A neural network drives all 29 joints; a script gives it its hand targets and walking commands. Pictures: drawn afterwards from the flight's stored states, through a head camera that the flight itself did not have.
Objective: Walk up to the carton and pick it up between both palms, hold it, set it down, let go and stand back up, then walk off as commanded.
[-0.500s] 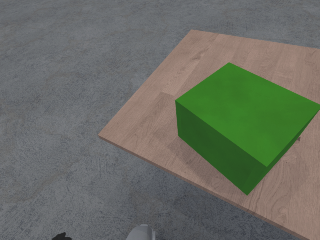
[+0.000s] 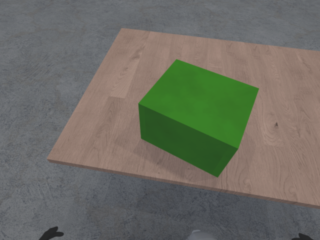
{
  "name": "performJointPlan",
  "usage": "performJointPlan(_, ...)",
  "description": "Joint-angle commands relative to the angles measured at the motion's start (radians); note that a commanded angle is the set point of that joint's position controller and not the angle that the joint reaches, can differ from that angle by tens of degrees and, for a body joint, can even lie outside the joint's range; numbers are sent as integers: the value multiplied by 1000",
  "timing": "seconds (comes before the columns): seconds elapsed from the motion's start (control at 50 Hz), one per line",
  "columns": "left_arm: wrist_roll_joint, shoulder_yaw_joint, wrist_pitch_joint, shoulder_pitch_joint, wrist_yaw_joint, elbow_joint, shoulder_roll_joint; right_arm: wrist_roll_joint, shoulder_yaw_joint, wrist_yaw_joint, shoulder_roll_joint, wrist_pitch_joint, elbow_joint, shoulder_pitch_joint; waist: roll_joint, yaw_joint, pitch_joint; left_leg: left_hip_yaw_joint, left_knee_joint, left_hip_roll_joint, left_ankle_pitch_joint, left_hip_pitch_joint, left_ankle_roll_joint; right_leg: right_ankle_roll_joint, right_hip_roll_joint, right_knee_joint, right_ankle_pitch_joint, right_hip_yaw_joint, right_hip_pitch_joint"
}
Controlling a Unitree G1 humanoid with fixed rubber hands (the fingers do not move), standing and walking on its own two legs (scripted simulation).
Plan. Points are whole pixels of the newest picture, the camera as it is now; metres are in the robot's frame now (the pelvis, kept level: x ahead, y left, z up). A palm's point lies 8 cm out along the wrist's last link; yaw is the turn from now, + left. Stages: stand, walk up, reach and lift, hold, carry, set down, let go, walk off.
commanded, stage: walk up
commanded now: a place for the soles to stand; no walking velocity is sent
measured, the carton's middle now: (195, 115) +0.46 -0.08 +0.01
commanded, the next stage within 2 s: none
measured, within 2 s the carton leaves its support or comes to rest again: neither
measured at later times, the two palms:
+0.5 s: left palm (64, 232) +0.17 +0.27 -0.11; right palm out of the picture +0.02 -0.33 -0.11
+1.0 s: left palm (88, 204) +0.23 +0.21 -0.09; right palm out of the picture +0.02 -0.34 -0.12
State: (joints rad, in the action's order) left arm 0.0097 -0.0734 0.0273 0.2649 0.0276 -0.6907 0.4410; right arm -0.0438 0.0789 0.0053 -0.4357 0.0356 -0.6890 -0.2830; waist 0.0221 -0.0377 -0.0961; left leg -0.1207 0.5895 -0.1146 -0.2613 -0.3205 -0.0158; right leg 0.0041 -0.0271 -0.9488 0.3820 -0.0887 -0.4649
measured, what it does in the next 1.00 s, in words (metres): steps on the spot, turning right: right foot, then left foot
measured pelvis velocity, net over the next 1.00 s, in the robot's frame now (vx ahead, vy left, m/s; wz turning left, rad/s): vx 0.03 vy -0.03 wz -0.27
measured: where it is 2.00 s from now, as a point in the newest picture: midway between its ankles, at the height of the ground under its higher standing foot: outside the picture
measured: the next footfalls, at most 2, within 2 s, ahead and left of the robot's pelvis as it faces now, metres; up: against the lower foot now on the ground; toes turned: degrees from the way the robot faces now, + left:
right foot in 0.12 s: +0.05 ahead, -0.15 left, +0.00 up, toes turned -10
left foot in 0.40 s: +0.07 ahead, +0.17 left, +0.00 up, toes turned -17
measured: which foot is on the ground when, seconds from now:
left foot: down 0.00-0.14, up 0.16-0.38, down 0.40-1.00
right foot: up 0.00-0.10, down 0.12-1.00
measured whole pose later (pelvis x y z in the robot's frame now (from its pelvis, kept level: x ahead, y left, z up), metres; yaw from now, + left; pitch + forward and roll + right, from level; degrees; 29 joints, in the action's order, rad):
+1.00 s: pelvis +0.03 -0.03 +0.01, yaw -16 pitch -1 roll +0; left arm 0.01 0.00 -0.04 0.02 0.00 -1.07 0.34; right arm 0.00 0.00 0.01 -0.39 0.02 -1.07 -0.11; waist -0.04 -0.03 -0.06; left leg -0.08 0.43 -0.08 -0.24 -0.17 0.05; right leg 0.01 -0.04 -0.47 0.23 -0.09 -0.22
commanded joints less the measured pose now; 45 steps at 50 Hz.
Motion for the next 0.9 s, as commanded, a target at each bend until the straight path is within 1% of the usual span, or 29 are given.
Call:
performJointPlan(0.0, 7, -45, -32, 20, -9, 38, 133, -5, 75, 4, -245, 3, 69, -11, -266, -20, 88, 167, -209, -159, -155, 75, -174, -14, -10, 170, 64, 133, 39)
performJointPlan(0.04, 15, -49, -43, 51, -17, 9, 135, 6, 79, 6, -249, -7, 62, -16, -239, -3, 97, 158, -139, -190, -21, 43, -182, -2, -24, 265, 52, 158, 128)
performJointPlan(0.08, 20, -55, -56, 103, -29, -25, 121, 19, 62, 8, -204, -19, 58, -12, -195, 41, 120, 83, -8, -159, 68, 0, -134, 21, -48, 438, -58, 172, 250)
performJointPlan(0.1, 20, -62, -62, 117, -37, -39, 132, 19, 43, 6, -162, -21, 50, -34, -109, 60, 106, 63, 112, -141, 68, -61, -105, 38, -24, 517, -46, 97, 317)
performJointPlan(0.12, 30, -72, -73, 116, -43, -30, 187, 28, 19, 6, -96, -18, 62, -32, 92, 61, 99, 27, 297, -64, -59, -189, -47, 103, 141, 615, -22, -240, 359)
performJointPlan(0.14, 42, -75, -81, 25, -47, 10, 244, 50, 7, 1, -86, -24, 72, -16, 191, 27, 32, 43, 368, 42, -318, -340, 15, 216, 314, 639, -123, -516, 316)
performJointPlan(0.16, 30, -80, -76, 44, -46, -6, 269, 43, 28, -18, -174, -27, 62, 33, 143, 68, 37, 161, 407, -16, -366, -244, 12, 295, 334, 564, -217, -502, 212)
performJointPlan(0.18, 17, -76, -72, 30, -46, -20, 243, 43, 30, -19, -186, -23, 36, 26, 137, 55, 36, 162, 414, -11, -345, -230, 3, 286, 299, 542, -244, -421, 198)
performJointPlan(0.2, 8, -58, -75, 5, -51, -24, 203, 47, 27, -17, -174, -17, 11, 18, 109, 38, 36, 156, 384, -9, -280, -224, 2, 253, 248, 513, -356, -318, 222)
performJointPlan(0.22, 8, -46, -73, -10, -54, -20, 172, 50, 24, -16, -164, -14, -8, -7, 129, 30, 63, 127, 356, 7, -229, -221, 1, 224, 194, 481, -477, -239, 271)
performJointPlan(0.26, 17, -40, -72, -9, -52, -20, 165, 46, 20, -16, -154, -9, -37, -33, 161, 29, 98, 91, 289, 35, -191, -141, 3, 207, 161, 453, -612, -205, 237)
performJointPlan(0.34, 19, -36, -64, -15, -52, -30, 174, 43, 15, -21, -128, 0, -69, 3, 163, 41, 143, 62, 114, 76, -148, -19, -2, 179, 141, 407, -518, -192, 215)
performJointPlan(0.38, 8, -24, -56, -65, -49, -24, 153, 31, 13, -23, -105, 13, -104, -31, 99, -1, 151, 47, -86, 100, 9, 140, -11, 152, 114, 338, -390, -164, 115)
performJointPlan(0.4, 0, -8, -55, -78, -49, -23, 113, 13, 20, -27, -133, 22, -114, -49, 19, -19, 165, 140, -126, 38, 70, 240, -37, 108, 88, 280, -332, -145, 24)
performJointPlan(0.42, -9, 6, -56, -80, -50, -20, 63, -3, 27, -31, -187, 31, -115, -49, -143, -18, 167, 376, -215, -140, 89, 276, -85, 51, -11, 145, -186, -82, -63)
performJointPlan(0.44, -13, -3, -47, -52, -58, -48, 101, 12, 37, -27, -242, 34, -101, 5, -198, -5, 157, 536, -275, -314, -5, 145, -221, 16, -39, 47, 182, -23, -20)
performJointPlan(0.46, -4, -17, -50, -38, -60, -79, 143, 17, 43, -20, -245, 35, -102, 54, -178, 18, 114, 557, -290, -347, -68, 54, -269, 13, 7, 10, 239, -22, 27)
performJointPlan(0.48, -3, -15, -56, -41, -51, -94, 145, 10, 33, -17, -229, 33, -100, 90, -155, 42, 64, 454, -266, -288, -63, 44, -239, 24, 28, 103, 233, -6, 42)
performJointPlan(0.52, 2, -12, -66, -41, -36, -138, 105, 10, 9, -16, -191, 24, -115, 128, -150, 54, 27, 255, -198, -133, 3, -15, -117, 34, 10, 344, 27, 33, 170)
performJointPlan(0.54, 8, -13, -71, -37, -34, -148, 91, 15, 4, -14, -178, 17, -131, 127, -192, 53, 40, 200, -175, -102, 28, -66, -80, 35, -10, 400, -108, 56, 268)
performJointPlan(0.56, 13, -21, -68, -51, -35, -156, 101, 19, 0, -10, -164, 13, -137, 122, -217, 55, 39, 169, -155, -78, 18, -99, -54, 39, -15, 423, -144, 48, 322)
performJointPlan(0.58, 12, -18, -71, -69, -41, -159, 102, 20, -10, -9, -145, 11, -146, 119, -195, 60, 42, 143, -134, -74, 26, -110, -38, 46, 6, 456, -175, 21, 336)
performJointPlan(0.6, 18, -11, -81, -95, -45, -160, 126, 33, -21, -5, -119, 7, -146, 137, -153, 48, 52, 105, -88, -40, 4, -98, -16, 62, 72, 485, -196, -92, 317)
performJointPlan(0.62, 22, -7, -91, -133, -46, -158, 164, 39, -31, -2, -90, 4, -154, 110, 8, 14, 53, 83, -19, 18, -108, -87, 10, 93, 188, 564, -85, -294, 234)
performJointPlan(0.64, 15, -7, -91, -160, -41, -186, 183, 41, -26, -3, -110, -7, -178, 104, 45, 7, 70, 109, -8, 26, -188, 29, 3, 130, 215, 601, 32, -328, 135)
performJointPlan(0.66, 16, -2, -87, -185, -38, -187, 173, 39, -24, 0, -119, -6, -192, 103, 46, 5, 90, 105, -42, 35, -186, 80, -5, 121, 184, 606, 91, -279, 124)
performJointPlan(0.74, 3, 19, -86, -232, -36, -231, 115, 39, -29, -1, -137, 9, -248, 116, 15, 2, 137, 137, -157, -21, 50, 134, -28, 57, 96, 506, -264, -116, 197)
performJointPlan(0.78, 2, 24, -88, -220, -37, -254, 115, 44, -37, -3, -144, 11, -264, 154, 27, 20, 159, 138, -158, -28, 76, 122, -29, 53, 98, 517, -325, -108, 249)
performJointPlan(0.88, -2, 29, -86, -255, -41, -311, 117, 47, -43, -6, -140, 7, -318, 181, 8, 20, 169, 105, -173, -23, 141, 164, -8, 49, 117, 534, -452, -119, 299)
